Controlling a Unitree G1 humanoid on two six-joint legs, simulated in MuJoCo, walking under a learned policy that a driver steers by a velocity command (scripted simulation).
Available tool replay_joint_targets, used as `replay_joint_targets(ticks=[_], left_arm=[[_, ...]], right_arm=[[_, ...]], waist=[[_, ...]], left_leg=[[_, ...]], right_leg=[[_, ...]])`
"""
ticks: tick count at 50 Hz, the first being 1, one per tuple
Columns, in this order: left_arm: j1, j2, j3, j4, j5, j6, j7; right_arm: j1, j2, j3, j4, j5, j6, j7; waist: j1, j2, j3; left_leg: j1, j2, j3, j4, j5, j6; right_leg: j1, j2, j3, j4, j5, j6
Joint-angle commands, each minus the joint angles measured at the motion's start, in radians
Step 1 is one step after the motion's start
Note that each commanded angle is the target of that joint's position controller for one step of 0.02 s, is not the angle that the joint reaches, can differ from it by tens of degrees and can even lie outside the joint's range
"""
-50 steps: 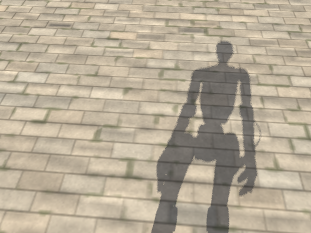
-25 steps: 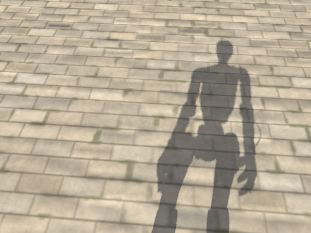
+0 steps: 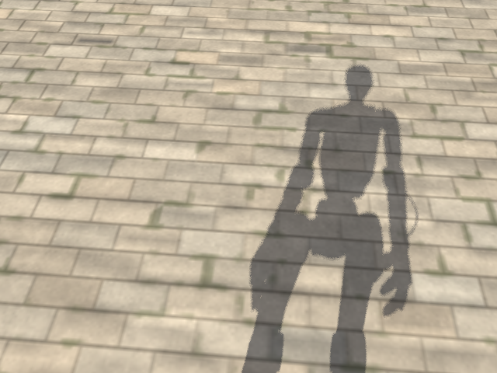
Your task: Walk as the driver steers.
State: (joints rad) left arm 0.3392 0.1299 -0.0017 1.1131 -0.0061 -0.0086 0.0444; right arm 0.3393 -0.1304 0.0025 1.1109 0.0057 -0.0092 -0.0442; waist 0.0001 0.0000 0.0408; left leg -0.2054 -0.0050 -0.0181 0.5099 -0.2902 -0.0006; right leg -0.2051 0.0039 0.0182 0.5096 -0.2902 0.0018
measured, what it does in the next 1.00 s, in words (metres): walks ahead: left foot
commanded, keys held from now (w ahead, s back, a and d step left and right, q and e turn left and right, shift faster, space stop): no key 0.06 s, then w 0.94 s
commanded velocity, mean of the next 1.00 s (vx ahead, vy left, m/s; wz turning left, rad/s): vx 0.35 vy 0.00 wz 0.00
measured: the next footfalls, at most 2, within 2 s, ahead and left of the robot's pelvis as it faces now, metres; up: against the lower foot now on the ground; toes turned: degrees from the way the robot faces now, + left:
left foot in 0.86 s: +0.48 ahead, +0.06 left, +0.00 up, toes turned +1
right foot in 1.40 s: +0.75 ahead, -0.18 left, +0.00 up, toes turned -3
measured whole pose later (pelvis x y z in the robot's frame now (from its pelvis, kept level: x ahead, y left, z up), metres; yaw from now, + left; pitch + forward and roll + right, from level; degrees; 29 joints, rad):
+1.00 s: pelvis +0.37 -0.01 +0.00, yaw -1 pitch +1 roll +1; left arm 0.34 0.23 0.02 0.96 -0.03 -0.11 0.00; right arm 0.17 -0.24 -0.04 0.90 0.00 -0.11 0.04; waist 0.00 -0.02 0.03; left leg -0.33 -0.07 0.08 0.44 -0.12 0.09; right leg -0.41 -0.03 0.06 1.28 -0.33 -0.07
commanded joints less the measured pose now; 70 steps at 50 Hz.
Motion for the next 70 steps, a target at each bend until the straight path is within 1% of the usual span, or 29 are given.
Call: replay_joint_targets(ticks=[1, 5, 8, 13, 16, 17, 19, 21, 22, 23, 24, 26, 29, 34, 38, 40, 42, 43, 44, 45, 46, 47, 48, 51, 53, 59, 65, 68, 70], left_arm=[[0.091, 0.070, 0.010, -0.005, 0.000, -0.003, 0.002], [0.118, 0.073, 0.015, 0.006, -0.006, -0.001, 0.006], [0.105, 0.089, 0.023, -0.019, -0.018, -0.017, 0.008], [0.097, 0.070, 0.023, -0.051, -0.028, -0.078, -0.016], [0.022, 0.032, 0.011, -0.103, -0.031, -0.112, -0.033], [0.004, 0.027, 0.008, -0.120, -0.030, -0.123, -0.037], [0.024, 0.044, 0.011, -0.126, -0.031, -0.139, -0.050], [0.294, 0.084, 0.037, -0.032, -0.034, -0.140, -0.055], [0.498, 0.234, 0.086, 0.027, -0.022, -0.131, -0.051], [0.494, 0.265, 0.083, 0.009, -0.007, -0.128, -0.059], [0.367, 0.172, 0.055, -0.028, 0.002, -0.129, -0.055], [0.237, 0.139, 0.036, -0.067, 0.001, -0.116, -0.060], [0.260, 0.085, 0.010, -0.053, 0.007, -0.081, -0.056], [0.226, 0.162, 0.013, -0.088, 0.010, -0.086, -0.022], [0.248, 0.212, 0.034, -0.083, -0.010, -0.098, -0.015], [0.232, 0.229, 0.044, -0.089, 0.002, -0.092, -0.016], [0.180, 0.236, 0.049, -0.105, 0.022, -0.070, -0.023], [0.139, 0.222, 0.040, -0.132, 0.030, -0.072, -0.032], [0.292, 0.058, -0.001, -0.133, 0.025, -0.088, -0.053], [0.286, 0.097, 0.005, -0.111, -0.003, -0.122, -0.066], [0.159, 0.181, 0.028, -0.164, -0.038, -0.136, -0.068], [0.062, 0.209, 0.034, -0.198, -0.042, -0.138, -0.060], [0.028, 0.211, 0.044, -0.202, -0.032, -0.130, -0.049], [0.108, 0.138, 0.046, -0.188, -0.020, -0.083, -0.032], [0.051, 0.155, 0.054, -0.217, -0.008, -0.073, -0.023], [-0.218, 0.152, 0.055, -0.301, -0.001, -0.089, -0.029], [-0.380, 0.160, 0.047, -0.359, -0.018, -0.101, -0.064], [-0.313, 0.199, 0.061, -0.358, -0.017, -0.114, -0.077], [-0.009, 0.294, 0.108, -0.273, -0.010, -0.118, -0.067]], right_arm=[[0.091, -0.071, -0.011, -0.005, 0.000, -0.003, -0.002], [0.117, -0.074, -0.015, 0.006, 0.006, -0.001, -0.006], [0.106, -0.091, -0.025, -0.019, 0.018, -0.017, -0.008], [0.166, -0.102, -0.034, -0.030, 0.031, -0.074, 0.013], [0.262, -0.178, -0.055, -0.020, 0.037, -0.092, 0.025], [0.265, -0.199, -0.060, -0.025, 0.034, -0.096, 0.026], [0.205, -0.196, -0.060, -0.051, 0.033, -0.098, 0.028], [-0.013, -0.192, -0.054, -0.132, 0.033, -0.087, 0.031], [-0.095, -0.141, -0.041, -0.187, 0.033, -0.102, 0.033], [-0.035, -0.096, -0.027, -0.198, 0.029, -0.124, 0.034], [-0.044, -0.135, -0.033, -0.197, 0.033, -0.136, 0.042], [-0.050, -0.134, -0.038, -0.199, 0.037, -0.140, 0.054], [-0.085, -0.121, -0.054, -0.216, 0.025, -0.120, 0.066], [-0.378, -0.068, -0.018, -0.340, 0.016, -0.105, 0.073], [-0.466, -0.138, -0.028, -0.396, 0.031, -0.110, 0.084], [-0.411, -0.186, -0.048, -0.394, 0.027, -0.114, 0.085], [-0.143, -0.253, -0.084, -0.317, 0.030, -0.108, 0.074], [0.051, -0.300, -0.100, -0.267, 0.021, -0.097, 0.061], [0.157, -0.374, -0.116, -0.240, -0.015, -0.095, 0.061], [0.140, -0.287, -0.094, -0.223, -0.019, -0.095, 0.065], [0.016, -0.242, -0.080, -0.233, -0.002, -0.100, 0.065], [-0.105, -0.204, -0.066, -0.256, 0.006, -0.106, 0.070], [-0.163, -0.174, -0.054, -0.263, -0.003, -0.113, 0.081], [-0.170, -0.158, -0.047, -0.228, -0.010, -0.121, 0.093], [-0.133, -0.190, -0.051, -0.203, -0.011, -0.125, 0.084], [0.002, -0.249, -0.061, -0.170, 0.002, -0.107, 0.047], [0.094, -0.268, -0.068, -0.133, 0.015, -0.085, 0.043], [0.065, -0.287, -0.077, -0.134, 0.017, -0.070, 0.039], [0.033, -0.246, -0.060, -0.155, 0.002, -0.063, 0.040]], waist=[[0.000, 0.001, 0.053], [0.000, 0.002, 0.032], [-0.001, 0.004, 0.147], [-0.020, 0.037, 0.140], [-0.051, 0.170, 0.127], [-0.045, 0.190, 0.137], [0.001, 0.172, 0.125], [0.166, 0.088, 0.058], [0.231, -0.218, -0.002], [0.174, -0.369, -0.038], [0.112, -0.180, 0.044], [0.048, -0.026, 0.079], [0.029, -0.064, 0.057], [0.055, -0.062, 0.132], [0.034, -0.097, 0.119], [-0.019, -0.127, 0.032], [-0.155, -0.166, -0.133], [-0.233, -0.125, -0.253], [-0.140, 0.177, -0.443], [-0.150, 0.192, -0.484], [-0.109, 0.166, -0.254], [-0.069, 0.050, -0.135], [-0.029, -0.020, -0.081], [0.051, 0.043, -0.040], [0.052, 0.052, -0.001], [-0.031, 0.040, 0.014], [-0.083, 0.056, 0.043], [-0.024, 0.081, 0.005], [0.115, 0.038, -0.187]], left_leg=[[-0.035, 0.003, -0.001, -0.092, 0.128, 0.020], [-0.041, -0.025, 0.022, -0.078, -0.143, 0.038], [-0.159, 0.012, -0.038, -0.081, -0.455, 0.092], [-0.109, 0.079, -0.160, -0.097, -0.422, 0.155], [0.032, 0.237, -0.443, -0.244, -0.432, 0.259], [0.044, 0.299, -0.543, -0.256, -0.347, 0.294], [0.062, 0.313, -0.496, -0.188, -0.092, 0.274], [-0.244, 0.177, -0.243, 0.003, 0.149, 0.163], [-0.475, -0.012, 0.014, 0.441, 0.214, 0.062], [-0.661, -0.069, -0.024, 0.663, -0.150, 0.053], [-0.724, 0.002, -0.091, 0.807, -0.154, 0.078], [-0.756, 0.060, -0.064, 0.818, -0.004, 0.096], [-0.700, 0.095, 0.020, 0.736, 0.089, 0.086], [-0.485, 0.046, 0.109, 0.259, 0.316, 0.040], [-0.411, 0.012, 0.095, 0.061, 0.343, 0.084], [-0.309, -0.031, 0.103, 0.040, 0.305, 0.118], [-0.007, -0.069, 0.108, 0.023, 0.275, 0.164], [0.318, 0.061, -0.029, 0.046, 0.268, 0.216], [0.701, 0.361, -0.535, 0.004, 0.108, 0.405], [0.669, 0.400, -0.793, -0.187, 0.009, 0.413], [0.473, 0.359, -0.633, -0.237, -0.029, 0.348], [0.263, 0.325, -0.475, -0.280, 0.041, 0.307], [0.108, 0.286, -0.370, -0.314, 0.133, 0.281], [-0.097, 0.204, -0.192, -0.392, 0.184, 0.263], [-0.137, 0.188, -0.135, -0.421, 0.211, 0.270], [0.006, 0.176, -0.081, -0.412, 0.263, 0.226], [0.180, 0.237, -0.089, -0.336, 0.232, 0.206], [0.230, 0.263, -0.098, -0.232, 0.379, 0.179], [0.106, 0.161, -0.008, 0.141, 0.569, 0.123]], right_leg=[[-0.035, -0.002, 0.000, -0.091, 0.127, -0.020], [-0.040, 0.027, -0.025, -0.074, -0.140, -0.038], [-0.161, -0.007, 0.031, -0.072, -0.447, -0.091], [-0.220, -0.019, 0.057, 0.010, -0.347, -0.119], [-0.343, 0.033, -0.039, 0.225, -0.167, -0.111], [-0.375, 0.027, -0.044, 0.264, -0.143, -0.119], [-0.354, 0.010, -0.035, 0.211, -0.172, -0.128], [0.144, 0.011, 0.019, -0.076, -0.062, -0.151], [0.418, -0.176, 0.358, -0.233, -0.001, -0.214], [0.490, -0.362, 0.705, -0.307, 0.131, -0.293], [0.427, -0.377, 0.642, -0.280, 0.204, -0.290], [0.381, -0.297, 0.371, -0.284, 0.397, -0.234], [0.331, -0.195, 0.157, -0.305, 0.552, -0.156], [0.073, -0.137, 0.057, -0.422, 0.543, -0.153], [0.217, -0.198, 0.054, -0.399, 0.682, -0.148], [0.320, -0.217, 0.047, -0.276, 0.983, -0.128], [0.317, -0.192, 0.020, 0.047, 1.196, -0.105], [0.095, -0.157, 0.024, 0.319, 0.968, -0.087], [-0.310, 0.047, 0.026, 0.789, 0.143, -0.027], [-0.425, 0.077, 0.177, 0.955, -0.231, -0.059], [-0.515, 0.006, 0.141, 0.966, -0.177, -0.078], [-0.486, -0.054, 0.105, 0.913, -0.071, -0.082], [-0.434, -0.089, 0.081, 0.865, -0.016, -0.080], [-0.308, -0.144, 0.067, 0.750, 0.026, -0.064], [-0.356, -0.161, 0.050, 0.668, 0.084, -0.040], [-0.469, -0.147, 0.014, 0.254, 0.381, -0.011], [-0.455, -0.100, -0.008, 0.046, 0.313, -0.024], [-0.326, -0.064, -0.032, -0.013, 0.206, -0.069], [0.097, -0.071, -0.012, -0.014, 0.226, -0.136]])
Over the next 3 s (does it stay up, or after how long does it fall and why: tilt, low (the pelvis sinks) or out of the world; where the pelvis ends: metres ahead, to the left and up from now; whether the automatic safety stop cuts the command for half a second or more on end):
stays up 1.45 -0.09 0.00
